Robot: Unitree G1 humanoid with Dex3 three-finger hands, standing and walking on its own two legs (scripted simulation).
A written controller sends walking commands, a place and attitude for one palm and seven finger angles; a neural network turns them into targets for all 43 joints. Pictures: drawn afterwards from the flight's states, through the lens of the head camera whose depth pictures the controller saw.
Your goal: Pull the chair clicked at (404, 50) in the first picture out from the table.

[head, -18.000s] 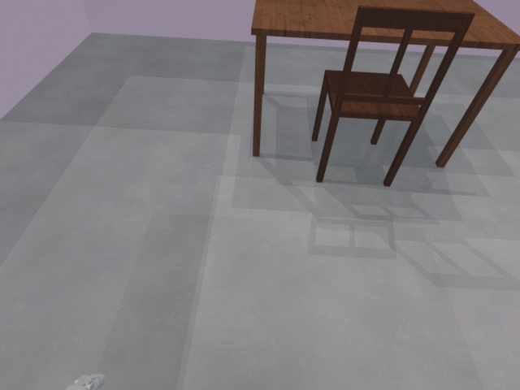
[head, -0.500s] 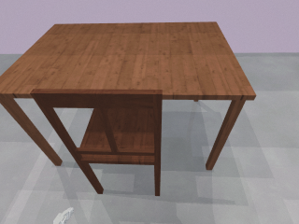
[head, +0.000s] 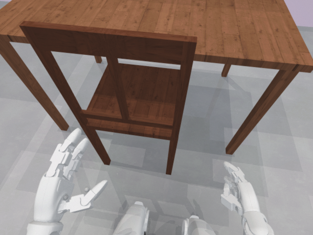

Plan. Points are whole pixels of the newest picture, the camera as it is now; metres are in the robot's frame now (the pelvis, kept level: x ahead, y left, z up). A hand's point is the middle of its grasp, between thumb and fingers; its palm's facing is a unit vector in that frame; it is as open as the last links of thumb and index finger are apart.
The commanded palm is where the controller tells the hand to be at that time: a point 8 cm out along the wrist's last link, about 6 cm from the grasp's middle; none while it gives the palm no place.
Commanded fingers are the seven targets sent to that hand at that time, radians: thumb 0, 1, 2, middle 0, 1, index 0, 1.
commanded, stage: raise the hand toward the chair's back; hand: left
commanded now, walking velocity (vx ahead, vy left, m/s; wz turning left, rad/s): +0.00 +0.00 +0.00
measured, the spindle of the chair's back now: (119, 92) +0.51 +0.18 +0.02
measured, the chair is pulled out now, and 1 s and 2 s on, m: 0.00 0.00 0.00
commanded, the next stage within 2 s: aim the fingers beside a spindle in 1.44 s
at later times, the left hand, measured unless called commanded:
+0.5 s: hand (91, 174) +0.24 +0.18 +0.05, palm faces -0.12 -0.99 -0.01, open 15.5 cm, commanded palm +0.22 +0.25 +0.07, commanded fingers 0.00 -0.48 0.31 -0.06 -0.08 -0.06 -0.08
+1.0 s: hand (64, 148) +0.27 +0.24 +0.09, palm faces +0.02 -1.00 -0.07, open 16.9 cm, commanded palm +0.25 +0.29 +0.08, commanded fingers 0.00 -0.50 0.30 -0.06 -0.08 -0.06 -0.08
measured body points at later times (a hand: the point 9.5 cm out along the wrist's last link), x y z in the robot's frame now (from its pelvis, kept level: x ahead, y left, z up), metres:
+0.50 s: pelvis +0.01 +0.02 +0.02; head +0.09 +0.03 +0.46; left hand +0.24 +0.24 +0.05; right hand +0.17 -0.25 -0.05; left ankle +0.05 +0.12 -0.63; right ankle +0.02 -0.09 -0.63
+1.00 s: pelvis +0.02 +0.04 +0.03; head +0.09 +0.05 +0.48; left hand +0.27 +0.30 +0.09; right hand +0.19 -0.21 -0.04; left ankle +0.05 +0.12 -0.63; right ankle +0.02 -0.09 -0.63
